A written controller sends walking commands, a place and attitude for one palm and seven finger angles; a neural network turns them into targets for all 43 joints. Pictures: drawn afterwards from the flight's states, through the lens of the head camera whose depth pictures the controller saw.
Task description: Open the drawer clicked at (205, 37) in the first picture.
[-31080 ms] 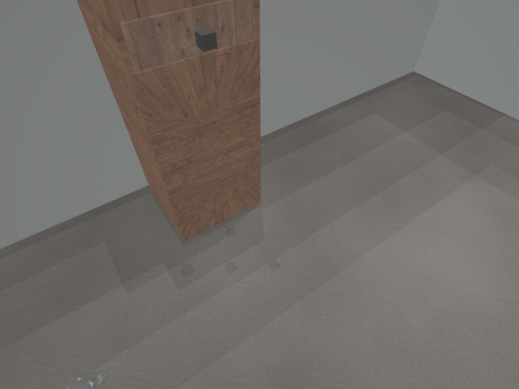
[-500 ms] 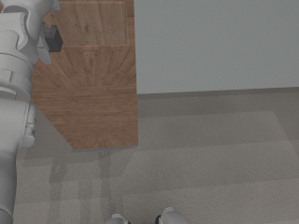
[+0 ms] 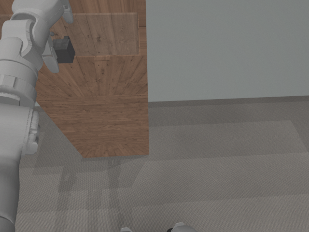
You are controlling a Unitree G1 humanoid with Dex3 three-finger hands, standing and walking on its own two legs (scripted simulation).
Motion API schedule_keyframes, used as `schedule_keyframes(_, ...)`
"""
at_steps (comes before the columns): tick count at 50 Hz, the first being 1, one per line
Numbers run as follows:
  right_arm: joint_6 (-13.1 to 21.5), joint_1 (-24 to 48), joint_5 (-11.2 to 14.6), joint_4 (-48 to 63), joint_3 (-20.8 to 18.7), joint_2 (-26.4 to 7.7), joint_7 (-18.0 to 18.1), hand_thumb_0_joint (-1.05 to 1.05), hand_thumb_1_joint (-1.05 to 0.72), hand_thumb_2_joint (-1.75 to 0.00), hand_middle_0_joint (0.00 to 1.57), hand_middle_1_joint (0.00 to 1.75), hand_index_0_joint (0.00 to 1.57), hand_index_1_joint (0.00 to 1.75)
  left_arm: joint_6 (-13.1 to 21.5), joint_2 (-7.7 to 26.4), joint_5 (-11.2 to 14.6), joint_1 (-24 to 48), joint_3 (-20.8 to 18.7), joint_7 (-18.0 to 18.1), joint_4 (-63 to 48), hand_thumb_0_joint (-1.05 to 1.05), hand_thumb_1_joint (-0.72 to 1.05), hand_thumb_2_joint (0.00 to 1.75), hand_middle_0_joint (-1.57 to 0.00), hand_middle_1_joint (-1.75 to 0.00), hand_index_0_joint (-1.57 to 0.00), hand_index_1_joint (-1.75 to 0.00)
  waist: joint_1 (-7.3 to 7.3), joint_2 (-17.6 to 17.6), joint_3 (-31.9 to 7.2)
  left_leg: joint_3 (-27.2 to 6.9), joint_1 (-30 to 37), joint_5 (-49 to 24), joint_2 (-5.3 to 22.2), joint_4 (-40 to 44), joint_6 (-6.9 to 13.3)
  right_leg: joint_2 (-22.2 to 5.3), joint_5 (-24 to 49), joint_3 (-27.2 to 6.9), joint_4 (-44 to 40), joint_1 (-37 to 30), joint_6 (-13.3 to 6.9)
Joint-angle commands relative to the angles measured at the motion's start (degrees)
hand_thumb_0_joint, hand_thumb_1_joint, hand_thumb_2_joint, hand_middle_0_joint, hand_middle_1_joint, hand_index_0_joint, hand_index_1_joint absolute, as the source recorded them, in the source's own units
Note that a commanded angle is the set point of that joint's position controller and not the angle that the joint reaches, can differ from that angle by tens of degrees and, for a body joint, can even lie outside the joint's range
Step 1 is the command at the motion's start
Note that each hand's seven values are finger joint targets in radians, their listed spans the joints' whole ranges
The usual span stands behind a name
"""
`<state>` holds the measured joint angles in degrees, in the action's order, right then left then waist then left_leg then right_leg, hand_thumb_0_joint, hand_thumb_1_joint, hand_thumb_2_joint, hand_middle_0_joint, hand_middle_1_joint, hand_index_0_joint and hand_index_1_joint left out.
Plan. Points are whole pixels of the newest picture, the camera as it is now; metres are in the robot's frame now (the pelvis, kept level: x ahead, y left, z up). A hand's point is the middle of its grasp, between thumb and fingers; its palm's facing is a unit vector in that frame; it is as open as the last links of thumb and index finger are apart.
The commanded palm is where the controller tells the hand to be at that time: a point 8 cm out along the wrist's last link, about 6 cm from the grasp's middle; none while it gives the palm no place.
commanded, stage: lift the fingers back up to retry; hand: left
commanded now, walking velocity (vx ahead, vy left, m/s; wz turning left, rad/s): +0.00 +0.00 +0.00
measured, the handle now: (64, 46) +0.58 +0.19 +0.15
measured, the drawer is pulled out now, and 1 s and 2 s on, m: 0.00 0.00 0.00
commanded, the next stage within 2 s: re-aim the fingers above the handle in 0.14 s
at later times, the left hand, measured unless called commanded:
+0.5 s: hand (52, 32) +0.55 +0.19 +0.21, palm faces -0.01 -0.01 -1.00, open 13.2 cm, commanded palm +0.57 +0.20 +0.25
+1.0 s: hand (51, 32) +0.54 +0.19 +0.21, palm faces -0.02 +0.00 -1.00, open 13.2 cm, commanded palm +0.56 +0.20 +0.25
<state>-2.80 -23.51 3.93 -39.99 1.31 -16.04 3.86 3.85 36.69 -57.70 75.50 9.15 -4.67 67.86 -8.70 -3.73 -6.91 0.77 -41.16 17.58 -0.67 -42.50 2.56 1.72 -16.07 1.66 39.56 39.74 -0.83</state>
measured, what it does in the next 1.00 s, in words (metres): stands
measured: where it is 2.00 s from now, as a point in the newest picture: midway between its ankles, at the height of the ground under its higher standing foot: outside the picture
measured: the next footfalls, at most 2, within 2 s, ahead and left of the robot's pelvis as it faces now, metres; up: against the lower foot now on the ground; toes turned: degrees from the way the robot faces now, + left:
none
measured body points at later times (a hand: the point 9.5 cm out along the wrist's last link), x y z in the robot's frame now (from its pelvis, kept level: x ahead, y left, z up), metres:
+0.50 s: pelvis +0.00 +0.00 +0.00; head +0.08 -0.01 +0.45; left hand +0.54 +0.19 +0.26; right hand +0.00 -0.27 -0.12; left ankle +0.02 +0.09 -0.71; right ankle +0.02 -0.11 -0.71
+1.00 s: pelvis +0.00 -0.01 +0.00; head +0.08 -0.01 +0.45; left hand +0.54 +0.19 +0.26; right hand -0.01 -0.28 -0.12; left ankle +0.02 +0.09 -0.71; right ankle +0.02 -0.11 -0.71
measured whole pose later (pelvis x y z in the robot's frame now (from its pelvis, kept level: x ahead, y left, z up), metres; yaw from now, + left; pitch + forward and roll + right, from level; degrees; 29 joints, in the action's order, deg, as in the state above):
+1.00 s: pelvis +0.00 -0.01 +0.00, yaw +0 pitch +16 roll -1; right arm -2.2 -23.8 3.4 -40.7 0.5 -16.0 3.2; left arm 4.4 37.1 -59.2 75.1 7.6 -3.9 68.9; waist -8.9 -3.7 -6.6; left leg 0.5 -39.4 17.0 -0.4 -40.7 2.1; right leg 2.1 -15.5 1.9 37.8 38.0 -1.3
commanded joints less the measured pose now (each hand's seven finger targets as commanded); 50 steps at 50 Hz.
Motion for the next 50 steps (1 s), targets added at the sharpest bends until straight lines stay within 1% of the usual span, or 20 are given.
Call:
schedule_keyframes(1, 1.8, -7.6, -0.6, 2.6, -3.7, -8.9, 0.1, 0.0, -0.9, -0.9, 0.2, 0.3, 0.2, 0.3, -2.1, 11.2, 0.2, 31.8, -2.8, 2.5, -9.4, 0.0, -0.5, 0.3, -0.3, -1.2, -0.3, -1.2, -3.47, 1.3, -17.7, -2.6, 14.3, -0.6, 1.4, 7.4, 0.4, 0.6, -0.9, -1.2, -8.0, -5.8, 0.3)
schedule_keyframes(3, 1.6, -7.8, -0.7, 2.6, -3.7, -9.1, 0.2, 0.0, -0.9, -0.9, 0.2, 0.3, 0.2, 0.3, -2.1, 13.7, -0.2, 30.9, -4.5, 2.9, -8.6, 0.0, -0.5, 0.3, -0.3, -1.2, -0.3, -1.2, -3.12, 1.5, -17.3, -2.6, 14.0, -1.0, 1.2, 7.5, 0.4, 0.7, -0.6, -1.2, -8.0, -6.1, 0.3)
schedule_keyframes(4, 1.6, -7.6, -0.6, 2.8, -3.6, -8.8, 0.0, 0.0, -0.9, -0.9, 0.2, 0.3, 0.2, 0.3, -2.2, 11.9, -0.3, 31.0, -2.9, 2.8, -8.6, 0.0, -0.5, 0.3, -0.3, -1.2, -0.3, -1.2, -3.14, 0.3, -16.9, -2.4, 14.1, -1.1, 0.9, 7.6, 0.3, 0.7, -0.7, -1.2, -8.1, -5.9, 0.2)
schedule_keyframes(7, 1.7, -7.5, -0.6, 2.3, -3.7, -8.9, -0.2, 0.0, -0.9, -0.9, 0.2, 0.3, 0.2, 0.3, -2.3, 11.4, -0.4, 31.1, -3.1, 3.2, -8.1, 0.0, -0.5, 0.3, -0.3, -1.2, -0.3, -1.2, -3.33, 1.7, -15.7, -2.6, 14.5, -1.6, 1.2, 7.9, 0.4, 0.7, -0.3, -1.1, -8.3, -5.4, 0.3)
schedule_keyframes(9, 1.7, -7.5, -0.8, 2.6, -3.9, -8.6, -0.5, 0.0, -0.9, -0.9, 0.2, 0.3, 0.2, 0.3, -2.5, 10.2, -0.7, 31.3, -2.3, 3.5, -9.0, 0.0, -0.5, 0.3, -0.3, -1.2, -0.3, -1.2, -3.2, -0.2, -16.6, -2.4, 15.6, -2.1, 0.9, 7.7, 0.3, 0.8, -0.2, -1.1, -8.3, -5.1, 0.1)
schedule_keyframes(13, 1.5, -7.4, -0.8, 2.4, -3.9, -9.0, -0.5, 0.0, -0.9, -0.9, 0.2, 0.3, 0.2, 0.3, -2.9, 12.4, -1.1, 30.7, -4.0, 3.8, -7.4, 0.0, -0.5, 0.3, -0.3, -1.2, -0.3, -1.2, -3.13, 1.1, -15.9, -2.3, 14.0, -1.5, 1.0, 7.8, 0.3, 0.7, -0.2, -1.2, -8.5, -6.2, 0.2)
schedule_keyframes(22, 1.8, -6.9, -0.7, 2.6, -3.8, -8.7, -0.5, 0.0, -0.9, -0.9, 0.2, 0.3, 0.2, 0.3, -3.0, 10.7, -1.3, 31.6, -2.3, 3.4, -7.5, 0.0, -0.5, 0.3, -0.3, -1.2, -0.3, -1.2, -3.5, 1.1, -16.5, -1.9, 13.9, -0.3, 0.9, 8.0, 0.5, 0.4, -0.9, -1.6, -8.8, -6.7, 0.4)
schedule_keyframes(25, 1.7, -6.7, -0.7, 2.7, -3.7, -9.0, -0.3, 0.0, -0.9, -0.9, 0.2, 0.3, 0.2, 0.3, -3.1, 13.2, -1.6, 30.6, -4.0, 3.2, -6.5, 0.0, -0.5, 0.3, -0.3, -1.2, -0.3, -1.2, -3.19, 1.0, -15.6, -1.8, 12.9, 0.3, 1.0, 8.0, 0.5, 0.3, -1.1, -1.7, -8.7, -6.8, 0.3)
schedule_keyframes(27, 1.8, -6.7, -0.6, 2.8, -3.6, -8.9, -0.2, 0.0, -0.9, -0.9, 0.2, 0.3, 0.2, 0.3, -2.8, 12.5, -1.2, 30.4, -3.3, 2.9, -6.3, 0.0, -0.5, 0.3, -0.3, -1.2, -0.3, -1.2, -3.49, 2.6, -16.0, -1.6, 12.2, 0.9, 0.9, 8.0, 0.7, 0.2, -1.5, -2.1, -9.1, -7.9, 0.7)
schedule_keyframes(30, 1.9, -6.8, -0.7, 2.8, -3.7, -9.0, -0.2, 0.0, -0.9, -0.9, 0.2, 0.3, 0.2, 0.3, -2.3, 13.6, -1.4, 30.9, -4.0, 2.7, -7.5, 0.0, -0.5, 0.3, -0.3, -1.2, -0.3, -1.2, -3.02, 0.4, -16.4, -1.6, 12.2, 0.3, 0.9, 7.7, 0.5, 0.2, -0.9, -2.0, -8.7, -7.9, 0.4)
schedule_keyframes(31, 1.8, -6.8, -0.7, 2.6, -3.8, -9.0, -0.2, 0.0, -0.9, -0.9, 0.2, 0.3, 0.2, 0.3, -2.2, 13.6, -1.4, 30.5, -4.2, 2.6, -7.1, 0.0, -0.5, 0.3, -0.3, -1.2, -0.3, -1.2, -3.2, 1.9, -16.6, -1.7, 12.2, -0.5, 0.9, 7.5, 0.6, 0.3, -0.4, -2.0, -8.9, -8.4, 0.4)
schedule_keyframes(33, 1.8, -6.7, -0.5, 2.9, -3.7, -9.0, -0.2, 0.0, -0.9, -0.9, 0.2, 0.3, 0.2, 0.3, -2.4, 13.3, -1.5, 29.3, -3.8, 2.5, -6.0, 0.0, -0.5, 0.3, -0.3, -1.2, -0.3, -1.2, -3.22, 1.6, -15.0, -1.6, 11.4, 1.2, 0.9, 7.7, 0.5, 0.3, -1.6, -2.0, -9.0, -7.4, 0.6)
schedule_keyframes(34, 2.0, -6.8, -0.5, 3.0, -3.6, -8.8, -0.2, 0.0, -0.9, -0.9, 0.2, 0.3, 0.2, 0.3, -2.3, 10.8, -1.1, 30.0, -1.9, 2.4, -6.7, 0.0, -0.5, 0.3, -0.3, -1.2, -0.3, -1.2, -3.63, 1.6, -14.8, -1.4, 11.5, 2.2, 0.8, 8.0, 0.5, 0.3, -2.3, -2.1, -9.2, -7.1, 0.7)
schedule_keyframes(36, 2.0, -7.0, -0.7, 2.5, -3.8, -9.3, -0.2, 0.0, -0.9, -0.9, 0.2, 0.3, 0.2, 0.3, -1.7, 13.9, -1.4, 30.4, -4.3, 2.6, -7.1, 0.0, -0.5, 0.3, -0.3, -1.2, -0.3, -1.2, -3.22, 1.8, -16.1, -1.8, 11.4, 0.9, 1.0, 7.7, 0.5, 0.3, -1.3, -2.1, -8.8, -7.8, 0.4)
schedule_keyframes(39, 2.1, -7.4, -0.8, 2.8, -3.9, -8.7, -0.2, 0.0, -0.9, -0.9, 0.2, 0.3, 0.2, 0.3, -1.6, 12.7, -1.5, 31.1, -3.4, 2.8, -8.4, 0.0, -0.5, 0.3, -0.3, -1.2, -0.3, -1.2, -3.24, 1.0, -18.1, -1.6, 12.7, -0.1, 0.8, 7.3, 0.6, 0.3, -0.7, -2.2, -8.6, -8.2, 0.6)
schedule_keyframes(40, 2.0, -7.4, -0.8, 2.6, -3.9, -8.8, -0.3, 0.0, -0.9, -0.9, 0.2, 0.3, 0.2, 0.3, -1.7, 12.9, -1.7, 30.9, -3.7, 2.8, -8.1, 0.0, -0.5, 0.3, -0.3, -1.2, -0.3, -1.2, -3.06, 0.0, -17.1, -1.9, 13.0, -0.5, 0.9, 7.4, 0.5, 0.5, -0.5, -1.9, -8.5, -7.2, 0.2)
schedule_keyframes(42, 2.0, -7.4, -0.8, 2.8, -4.0, -8.6, -0.2, 0.0, -0.9, -0.9, 0.2, 0.3, 0.2, 0.3, -1.7, 13.0, -1.1, 30.3, -4.1, 2.9, -7.9, 0.0, -0.5, 0.3, -0.3, -1.2, -0.3, -1.2, -3.28, 2.1, -17.8, -1.4, 12.4, -0.6, 0.8, 7.1, 0.7, 0.3, -0.4, -2.5, -9.1, -9.0, 0.7)
schedule_keyframes(43, 1.9, -7.5, -0.8, 2.5, -4.0, -9.2, -0.2, 0.0, -0.9, -0.9, 0.2, 0.3, 0.2, 0.3, -1.6, 16.0, -1.5, 30.2, -6.1, 3.1, -7.9, 0.0, -0.5, 0.3, -0.3, -1.2, -0.3, -1.2, -2.86, 1.8, -17.2, -1.7, 11.8, -0.3, 1.0, 7.3, 0.6, 0.4, -0.3, -2.2, -8.9, -8.7, 0.5)
schedule_keyframes(44, 2.0, -7.3, -0.8, 3.0, -3.9, -8.6, -0.2, 0.0, -0.9, -0.9, 0.2, 0.3, 0.2, 0.3, -1.7, 13.3, -1.3, 30.4, -3.9, 2.9, -8.1, 0.0, -0.5, 0.3, -0.3, -1.2, -0.3, -1.2, -3.06, 0.9, -17.3, -1.5, 12.2, -0.1, 0.6, 7.4, 0.6, 0.3, -0.8, -2.3, -8.9, -8.8, 0.5)
schedule_keyframes(50, 1.9, -7.4, -0.9, 2.6, -4.0, -8.7, -0.2, 0.0, -0.9, -0.9, 0.2, 0.3, 0.2, 0.3, -1.5, 15.0, -1.2, 30.4, -5.5, 3.1, -8.4, 0.0, -0.5, 0.3, -0.3, -1.2, -0.3, -1.2, -2.71, 0.8, -17.2, -1.5, 12.2, -0.7, 0.8, 7.5, 0.5, 0.3, -0.2, -2.3, -9.1, -9.4, 0.4)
